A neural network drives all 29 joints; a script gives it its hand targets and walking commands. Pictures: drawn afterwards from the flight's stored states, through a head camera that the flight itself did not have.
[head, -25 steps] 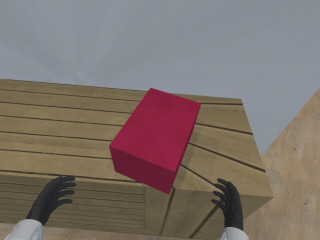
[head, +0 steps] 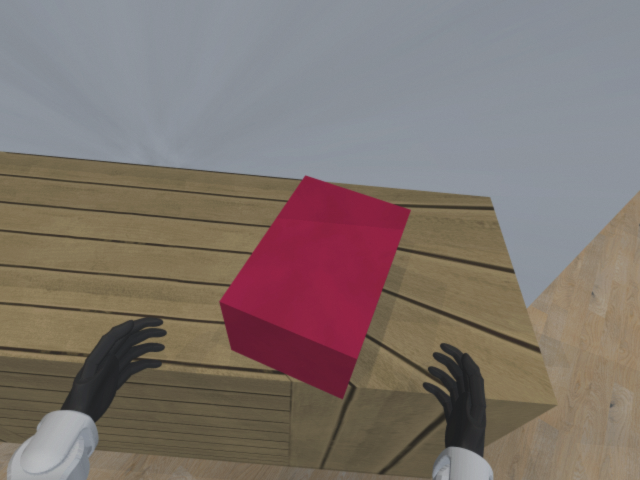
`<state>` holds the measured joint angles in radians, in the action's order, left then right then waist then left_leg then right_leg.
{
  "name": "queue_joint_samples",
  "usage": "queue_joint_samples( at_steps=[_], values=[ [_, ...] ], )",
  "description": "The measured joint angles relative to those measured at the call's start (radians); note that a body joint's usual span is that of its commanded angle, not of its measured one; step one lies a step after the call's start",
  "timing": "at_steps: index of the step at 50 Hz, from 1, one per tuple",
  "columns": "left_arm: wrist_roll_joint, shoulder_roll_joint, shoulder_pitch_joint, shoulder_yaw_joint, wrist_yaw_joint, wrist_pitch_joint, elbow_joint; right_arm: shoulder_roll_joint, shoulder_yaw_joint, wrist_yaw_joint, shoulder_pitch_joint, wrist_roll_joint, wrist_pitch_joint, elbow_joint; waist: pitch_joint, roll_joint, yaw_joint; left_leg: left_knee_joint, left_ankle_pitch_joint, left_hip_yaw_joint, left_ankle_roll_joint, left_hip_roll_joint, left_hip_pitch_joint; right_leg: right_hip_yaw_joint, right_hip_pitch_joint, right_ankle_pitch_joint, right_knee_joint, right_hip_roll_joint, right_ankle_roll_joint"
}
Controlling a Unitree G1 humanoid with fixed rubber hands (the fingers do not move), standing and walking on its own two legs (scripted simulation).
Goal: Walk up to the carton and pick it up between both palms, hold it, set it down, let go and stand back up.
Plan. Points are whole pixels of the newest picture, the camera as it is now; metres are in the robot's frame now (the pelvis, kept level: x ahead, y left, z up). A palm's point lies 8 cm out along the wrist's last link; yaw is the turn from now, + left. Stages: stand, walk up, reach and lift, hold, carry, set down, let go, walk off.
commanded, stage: reach and lift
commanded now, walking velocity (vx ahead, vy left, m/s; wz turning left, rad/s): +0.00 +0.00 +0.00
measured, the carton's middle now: (322, 278) +0.40 +0.01 -0.04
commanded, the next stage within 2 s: none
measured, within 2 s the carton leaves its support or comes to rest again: neither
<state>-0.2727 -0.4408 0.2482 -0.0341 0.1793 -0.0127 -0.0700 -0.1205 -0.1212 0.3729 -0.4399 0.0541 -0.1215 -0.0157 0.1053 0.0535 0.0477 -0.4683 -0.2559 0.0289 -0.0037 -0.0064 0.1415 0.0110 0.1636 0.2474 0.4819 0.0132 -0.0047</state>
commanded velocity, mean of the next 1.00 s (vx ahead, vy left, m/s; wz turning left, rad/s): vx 0.00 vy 0.00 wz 0.00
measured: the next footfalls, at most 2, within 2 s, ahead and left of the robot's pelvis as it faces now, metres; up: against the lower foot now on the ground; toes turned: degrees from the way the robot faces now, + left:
none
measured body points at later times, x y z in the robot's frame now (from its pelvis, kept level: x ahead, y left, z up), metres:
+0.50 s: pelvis +0.01 +0.00 +0.00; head +0.02 +0.02 +0.45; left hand +0.29 +0.25 +0.06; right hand +0.25 -0.15 +0.05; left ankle +0.00 +0.12 -0.74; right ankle +0.01 -0.13 -0.74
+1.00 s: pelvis +0.01 +0.00 +0.00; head +0.03 +0.03 +0.45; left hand +0.38 +0.21 +0.11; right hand +0.31 -0.15 +0.08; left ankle +0.00 +0.12 -0.74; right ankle +0.01 -0.13 -0.74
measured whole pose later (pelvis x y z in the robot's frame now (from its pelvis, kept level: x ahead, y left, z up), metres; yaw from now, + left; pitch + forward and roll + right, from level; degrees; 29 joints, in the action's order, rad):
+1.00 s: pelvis +0.01 +0.00 +0.00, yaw +0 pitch -2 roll +0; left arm -0.27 -0.44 -0.38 -0.03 0.15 0.41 -0.21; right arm 0.01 -0.10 0.37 0.11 0.17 0.25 0.01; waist 0.09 0.05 -0.04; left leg -0.43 -0.24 0.03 0.00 -0.01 0.15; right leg 0.01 0.16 0.22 0.43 0.01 -0.01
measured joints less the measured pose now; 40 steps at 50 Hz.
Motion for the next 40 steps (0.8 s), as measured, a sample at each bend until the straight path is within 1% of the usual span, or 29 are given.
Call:
queue_joint_samples(
  at_steps=[11, 21, 26, 31, 36, 40],
  values=[
    [-0.001, 0.0, -0.117, 0.005, -0.014, 0.094, 0.007, 0.037, 0.0, 0.005, 0.031, 0.025, 0.043, -0.039, -0.008, 0.0, 0.0, 0.0, -0.01, 0.0, 0.0, 0.0, 0.001, 0.0, 0.0, 0.009, -0.002, 0.0, -0.003],
    [-0.003, 0.0, -0.221, 0.008, -0.021, 0.189, 0.007, 0.067, 0.0, 0.008, 0.153, 0.046, 0.138, -0.041, -0.02, 0.0, -0.003, 0.004, -0.009, 0.0, 0.0, 0.0, 0.002, 0.0, 0.0, 0.006, -0.009, 0.0, -0.004],
    [-0.003, 0.0, -0.289, 0.009, -0.026, 0.25, 0.007, 0.075, 0.0, 0.01, 0.229, 0.057, 0.196, -0.041, -0.033, -0.001, -0.017, 0.01, -0.005, 0.0, 0.0, 0.0, 0.004, 0.0, 0.0, 0.0, -0.019, 0.0, -0.005],
    [-0.003, 0.0, -0.366, 0.009, -0.026, 0.317, 0.007, 0.086, 0.0, 0.011, 0.308, 0.071, 0.256, -0.041, -0.029, -0.001, -0.04, 0.021, 0.003, 0.0, 0.001, 0.0, 0.006, 0.0, 0.0, -0.012, -0.034, 0.0, -0.007],
    [-0.003, 0.0, -0.439, 0.008, -0.026, 0.362, 0.0, 0.101, 0.0, 0.007, 0.364, 0.088, 0.301, -0.041, -0.025, -0.001, -0.055, 0.03, 0.009, 0.0, 0.002, 0.0, 0.007, 0.0, 0.0, -0.019, -0.046, 0.0, -0.007],
    [-0.003, 0.0, -0.496, 0.008, -0.026, 0.389, -0.031, 0.117, 0.0, 0.004, 0.406, 0.094, 0.332, -0.041, -0.023, -0.001, -0.063, 0.034, 0.011, 0.0, 0.003, 0.0, 0.007, 0.0, 0.0, -0.021, -0.05, 0.0, -0.008]
  ],
)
